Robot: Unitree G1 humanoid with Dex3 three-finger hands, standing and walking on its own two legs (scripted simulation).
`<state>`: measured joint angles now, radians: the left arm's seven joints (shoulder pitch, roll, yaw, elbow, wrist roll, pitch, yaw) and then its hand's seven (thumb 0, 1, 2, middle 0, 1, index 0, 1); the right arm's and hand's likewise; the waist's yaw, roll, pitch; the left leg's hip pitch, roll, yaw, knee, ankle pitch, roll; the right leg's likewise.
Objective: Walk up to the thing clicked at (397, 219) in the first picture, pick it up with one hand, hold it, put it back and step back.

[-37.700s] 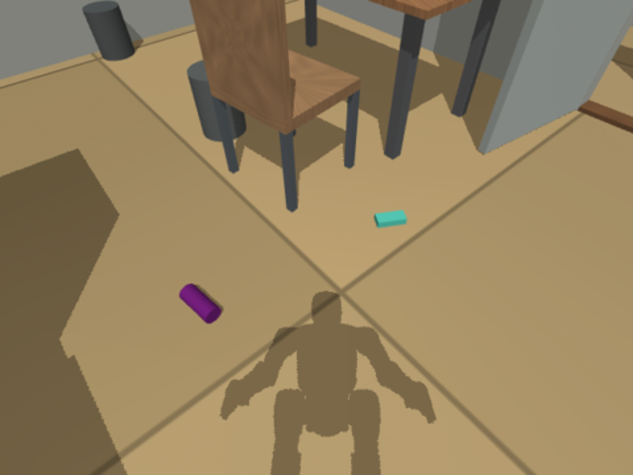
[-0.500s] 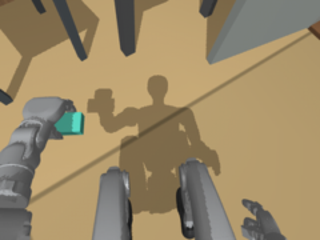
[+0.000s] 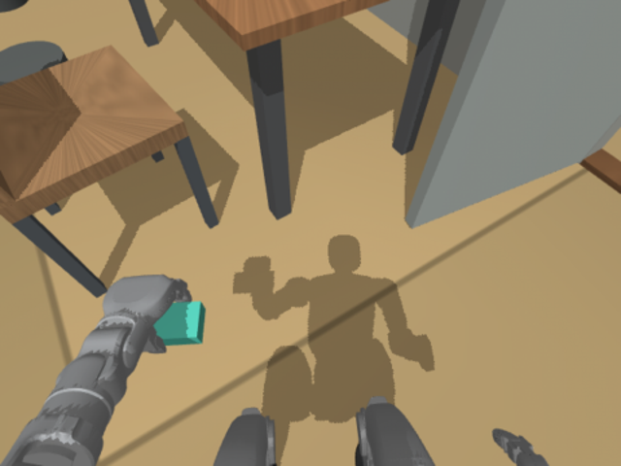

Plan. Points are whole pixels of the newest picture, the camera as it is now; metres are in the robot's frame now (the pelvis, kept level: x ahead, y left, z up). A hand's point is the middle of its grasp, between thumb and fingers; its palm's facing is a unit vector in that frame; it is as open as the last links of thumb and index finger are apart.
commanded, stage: lift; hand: left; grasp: from above
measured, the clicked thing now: (159, 324) +0.35 +0.23 -0.11
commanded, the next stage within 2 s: hold in 0.36 s
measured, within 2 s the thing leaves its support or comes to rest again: neither
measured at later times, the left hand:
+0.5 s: hand (140, 299) +0.34 +0.22 +0.00, palm faces -0.47 -0.03 -0.88, open 8.4 cm
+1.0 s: hand (133, 278) +0.35 +0.22 +0.04, palm faces -0.48 -0.02 -0.88, open 8.4 cm
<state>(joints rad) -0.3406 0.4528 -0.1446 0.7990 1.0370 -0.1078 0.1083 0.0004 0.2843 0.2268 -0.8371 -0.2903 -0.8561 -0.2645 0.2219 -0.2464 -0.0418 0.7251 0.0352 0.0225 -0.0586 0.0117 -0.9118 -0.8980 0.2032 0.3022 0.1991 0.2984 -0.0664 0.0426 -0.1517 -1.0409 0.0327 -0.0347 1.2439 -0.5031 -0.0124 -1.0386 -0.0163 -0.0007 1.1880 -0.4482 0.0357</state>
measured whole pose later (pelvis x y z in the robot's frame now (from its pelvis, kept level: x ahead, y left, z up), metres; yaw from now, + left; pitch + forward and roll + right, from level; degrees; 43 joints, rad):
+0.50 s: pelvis +0.03 +0.00 +0.07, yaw +0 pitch +10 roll -1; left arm -0.30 0.41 -0.19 0.78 1.03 -0.08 0.09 0.00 0.28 0.23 -0.83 -0.30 -0.85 -0.27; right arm 0.23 -0.24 -0.05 0.72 0.04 0.03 -0.05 0.01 -0.91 -0.90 0.20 0.30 0.20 0.30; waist -0.04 0.03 -0.08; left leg -0.63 0.03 0.00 0.85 -0.39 -0.01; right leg -0.64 -0.02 0.02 0.81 -0.34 0.04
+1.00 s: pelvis +0.05 +0.00 +0.09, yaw -1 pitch +7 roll +0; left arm -0.25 0.43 -0.18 0.68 1.03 -0.10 -0.01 0.00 0.28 0.23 -0.84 -0.28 -0.86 -0.26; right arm 0.22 -0.25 -0.05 0.70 0.05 0.08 -0.06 0.01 -0.90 -0.89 0.20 0.30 0.20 0.30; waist -0.02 0.04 -0.07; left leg -0.46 0.03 0.02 0.71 -0.36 -0.01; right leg -0.49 -0.03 0.03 0.69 -0.32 0.04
